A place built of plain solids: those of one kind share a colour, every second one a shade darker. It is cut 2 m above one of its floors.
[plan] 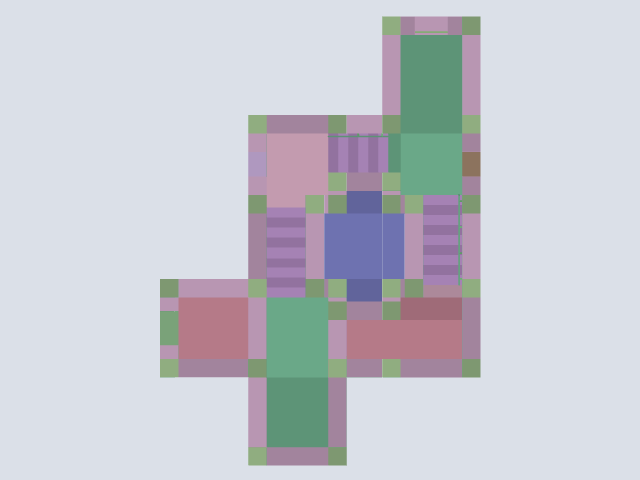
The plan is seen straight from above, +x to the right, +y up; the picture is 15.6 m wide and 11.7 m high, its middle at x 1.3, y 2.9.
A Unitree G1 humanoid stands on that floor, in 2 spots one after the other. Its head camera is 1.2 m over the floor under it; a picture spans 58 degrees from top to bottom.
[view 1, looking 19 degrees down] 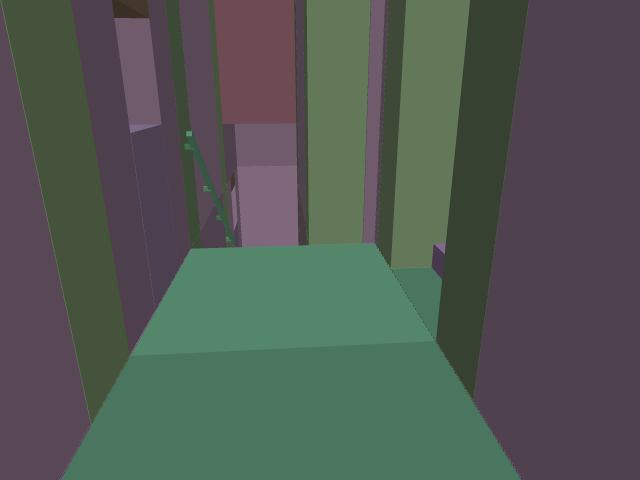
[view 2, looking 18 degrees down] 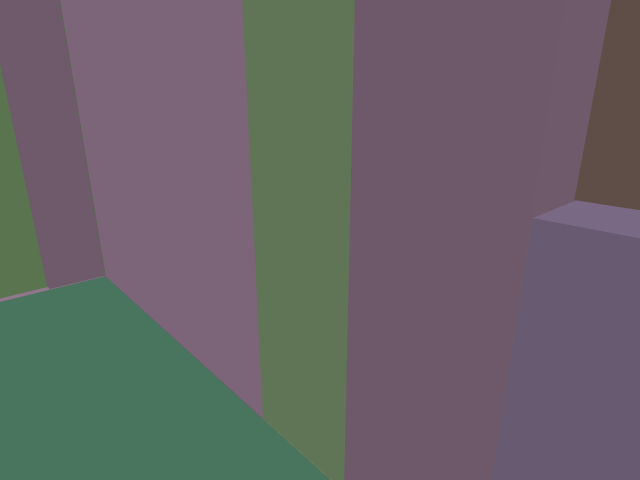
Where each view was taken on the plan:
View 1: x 4.01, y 7.35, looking -95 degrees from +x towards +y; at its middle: wallpost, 3.56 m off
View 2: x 3.99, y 4.75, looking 48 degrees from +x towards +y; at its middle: wallpost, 1.22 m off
